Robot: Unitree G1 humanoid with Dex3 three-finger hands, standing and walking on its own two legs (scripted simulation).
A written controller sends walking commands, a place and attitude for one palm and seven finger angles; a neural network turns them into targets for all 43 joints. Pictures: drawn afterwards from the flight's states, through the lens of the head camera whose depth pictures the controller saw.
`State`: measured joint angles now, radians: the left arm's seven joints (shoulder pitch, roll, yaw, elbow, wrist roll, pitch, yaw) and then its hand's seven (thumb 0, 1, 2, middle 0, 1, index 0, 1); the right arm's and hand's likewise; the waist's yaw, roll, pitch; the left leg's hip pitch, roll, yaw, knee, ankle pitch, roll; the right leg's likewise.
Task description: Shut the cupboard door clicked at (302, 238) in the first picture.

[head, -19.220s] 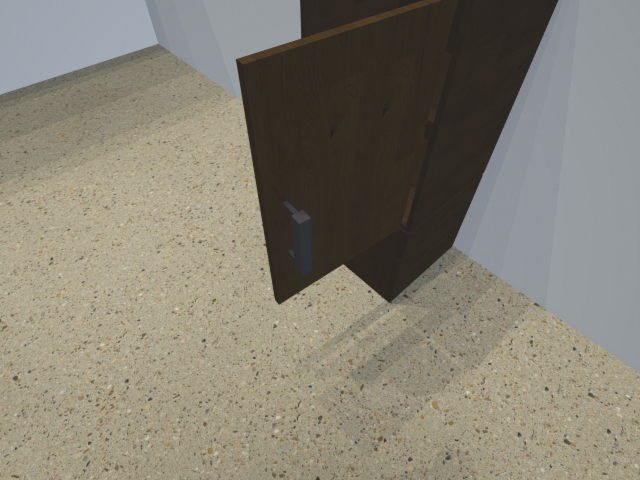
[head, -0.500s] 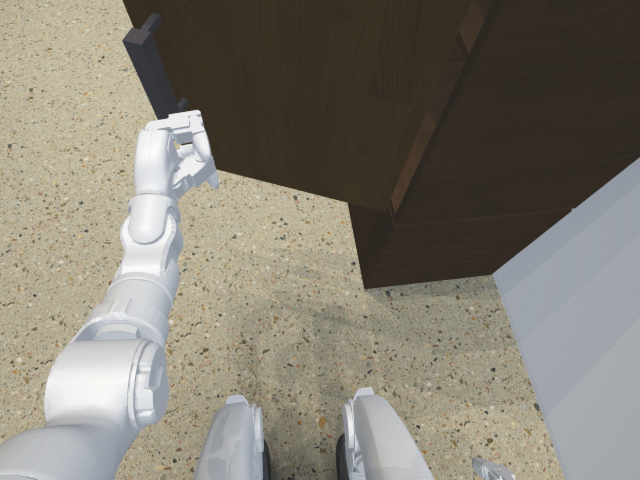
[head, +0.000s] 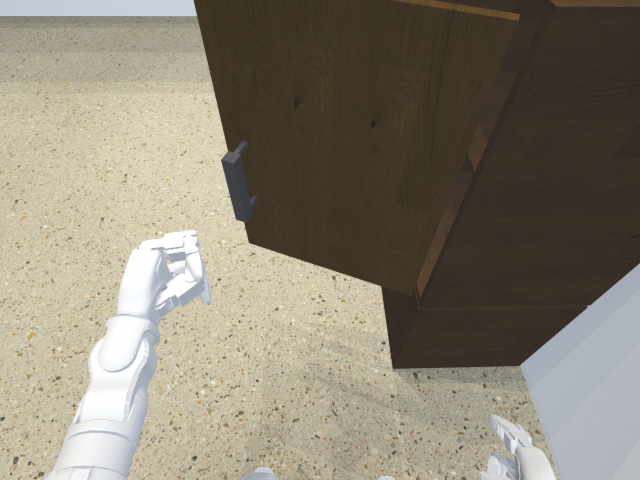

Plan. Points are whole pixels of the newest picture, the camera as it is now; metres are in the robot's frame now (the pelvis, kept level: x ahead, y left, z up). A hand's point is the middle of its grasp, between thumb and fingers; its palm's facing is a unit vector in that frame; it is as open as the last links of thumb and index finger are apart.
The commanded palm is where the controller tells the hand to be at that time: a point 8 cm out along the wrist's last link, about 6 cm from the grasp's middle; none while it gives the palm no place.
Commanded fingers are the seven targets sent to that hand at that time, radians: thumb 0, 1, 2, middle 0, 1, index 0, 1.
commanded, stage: draw the hand back to the body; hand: left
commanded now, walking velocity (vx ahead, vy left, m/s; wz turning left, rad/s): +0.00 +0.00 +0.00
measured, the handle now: (243, 182) +0.64 +0.17 -0.05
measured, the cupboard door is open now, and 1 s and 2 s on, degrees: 68 68 68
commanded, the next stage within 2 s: step back with the hand held close in 1.02 s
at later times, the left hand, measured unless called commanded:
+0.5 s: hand (51, 301) +0.25 +0.25 +0.17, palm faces +0.36 -0.85 -0.37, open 5.0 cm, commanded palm +0.20 +0.29 +0.20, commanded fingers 0.00 0.90 0.90 -0.37 -0.48 -0.37 -0.48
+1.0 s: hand out of the picture +0.21 +0.25 +0.20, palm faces +0.44 -0.80 -0.41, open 7.4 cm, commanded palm +0.16 +0.29 +0.22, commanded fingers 0.00 0.90 0.90 -0.20 -0.30 -0.20 -0.30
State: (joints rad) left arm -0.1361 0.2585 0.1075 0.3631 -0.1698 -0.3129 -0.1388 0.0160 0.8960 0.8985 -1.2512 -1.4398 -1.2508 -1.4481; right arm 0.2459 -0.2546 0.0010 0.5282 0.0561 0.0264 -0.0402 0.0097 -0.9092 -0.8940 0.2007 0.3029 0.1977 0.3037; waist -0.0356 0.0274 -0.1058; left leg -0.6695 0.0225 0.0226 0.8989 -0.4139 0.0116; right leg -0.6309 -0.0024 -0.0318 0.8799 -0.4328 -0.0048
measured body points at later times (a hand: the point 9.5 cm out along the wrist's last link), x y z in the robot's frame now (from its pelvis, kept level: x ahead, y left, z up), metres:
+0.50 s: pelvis +0.04 +0.00 +0.05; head +0.03 -0.03 +0.50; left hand +0.23 +0.29 +0.19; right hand +0.23 -0.20 -0.04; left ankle +0.02 +0.11 -0.69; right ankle +0.00 -0.12 -0.69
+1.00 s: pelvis +0.03 -0.01 +0.05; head +0.01 -0.04 +0.50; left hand +0.18 +0.29 +0.23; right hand +0.21 -0.23 -0.04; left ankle +0.02 +0.11 -0.69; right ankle +0.00 -0.12 -0.69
